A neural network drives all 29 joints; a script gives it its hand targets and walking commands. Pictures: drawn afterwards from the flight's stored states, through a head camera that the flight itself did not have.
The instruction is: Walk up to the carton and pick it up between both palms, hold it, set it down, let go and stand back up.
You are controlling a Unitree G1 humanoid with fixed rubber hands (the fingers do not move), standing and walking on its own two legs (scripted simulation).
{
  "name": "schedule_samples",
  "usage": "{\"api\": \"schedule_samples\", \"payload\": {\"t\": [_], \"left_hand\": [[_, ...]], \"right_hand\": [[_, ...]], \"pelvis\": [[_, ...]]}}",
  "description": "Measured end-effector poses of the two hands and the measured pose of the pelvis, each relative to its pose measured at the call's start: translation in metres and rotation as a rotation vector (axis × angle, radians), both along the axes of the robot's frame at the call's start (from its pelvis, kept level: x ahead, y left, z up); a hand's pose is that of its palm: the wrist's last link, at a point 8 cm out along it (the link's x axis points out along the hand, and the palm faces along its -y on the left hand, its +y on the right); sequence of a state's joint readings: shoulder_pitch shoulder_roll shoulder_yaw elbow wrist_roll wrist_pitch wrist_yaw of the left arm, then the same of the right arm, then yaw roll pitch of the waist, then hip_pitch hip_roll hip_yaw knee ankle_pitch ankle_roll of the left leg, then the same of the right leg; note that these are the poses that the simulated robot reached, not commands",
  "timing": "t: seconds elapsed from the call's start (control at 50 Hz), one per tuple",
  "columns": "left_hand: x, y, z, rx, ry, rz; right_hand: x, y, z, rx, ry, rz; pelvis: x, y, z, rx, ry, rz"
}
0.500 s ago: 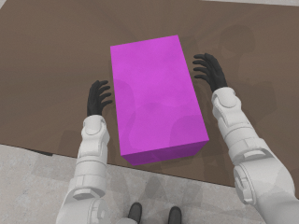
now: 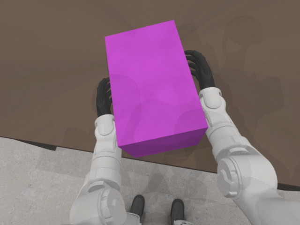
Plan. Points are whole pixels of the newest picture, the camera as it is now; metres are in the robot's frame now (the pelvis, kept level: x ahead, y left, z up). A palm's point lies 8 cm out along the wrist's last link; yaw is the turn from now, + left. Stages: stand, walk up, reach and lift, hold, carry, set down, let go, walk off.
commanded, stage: reach and lift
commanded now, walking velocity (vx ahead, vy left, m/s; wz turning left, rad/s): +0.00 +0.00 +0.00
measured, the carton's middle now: (153, 93) +0.43 +0.09 +0.00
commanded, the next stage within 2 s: none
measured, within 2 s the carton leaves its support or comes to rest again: neither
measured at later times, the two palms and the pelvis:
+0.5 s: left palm (103, 112) +0.36 +0.21 +0.00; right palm (205, 82) +0.46 -0.04 +0.03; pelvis +0.00 +0.01 +0.00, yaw +0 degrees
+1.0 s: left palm (105, 113) +0.36 +0.21 -0.01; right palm (206, 86) +0.46 -0.04 +0.01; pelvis +0.00 +0.01 +0.00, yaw +1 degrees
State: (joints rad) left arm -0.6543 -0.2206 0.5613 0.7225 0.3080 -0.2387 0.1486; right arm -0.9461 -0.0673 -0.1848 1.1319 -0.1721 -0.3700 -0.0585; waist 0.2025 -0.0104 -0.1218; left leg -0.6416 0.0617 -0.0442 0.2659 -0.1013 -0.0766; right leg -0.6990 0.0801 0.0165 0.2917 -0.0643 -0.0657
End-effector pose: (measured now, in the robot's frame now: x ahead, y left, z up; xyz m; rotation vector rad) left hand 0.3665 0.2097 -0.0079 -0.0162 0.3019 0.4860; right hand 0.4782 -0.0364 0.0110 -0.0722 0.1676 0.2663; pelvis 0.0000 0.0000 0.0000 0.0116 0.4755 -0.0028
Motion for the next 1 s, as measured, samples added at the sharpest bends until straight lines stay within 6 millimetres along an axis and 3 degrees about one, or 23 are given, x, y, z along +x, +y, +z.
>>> {"api": "schedule_samples", "payload": {"t": [0.2,0.5,1.0], "left_hand": [[-0.011,-0.003,0.000,-0.024,-0.003,-0.017],[-0.011,0.001,0.003,-0.028,0.020,-0.026],[-0.010,-0.004,-0.001,-0.030,-0.001,-0.004]], "right_hand": [[-0.017,-0.006,0.005,-0.057,0.000,-0.011],[-0.015,0.000,0.019,-0.065,0.027,-0.006],[-0.013,-0.006,0.001,-0.054,0.008,0.004]], "pelvis": [[0.000,0.002,0.003,-0.001,-0.075,0.020],[0.005,0.014,0.005,-0.011,-0.103,0.012],[0.005,0.009,0.001,-0.006,-0.059,0.028]]}}
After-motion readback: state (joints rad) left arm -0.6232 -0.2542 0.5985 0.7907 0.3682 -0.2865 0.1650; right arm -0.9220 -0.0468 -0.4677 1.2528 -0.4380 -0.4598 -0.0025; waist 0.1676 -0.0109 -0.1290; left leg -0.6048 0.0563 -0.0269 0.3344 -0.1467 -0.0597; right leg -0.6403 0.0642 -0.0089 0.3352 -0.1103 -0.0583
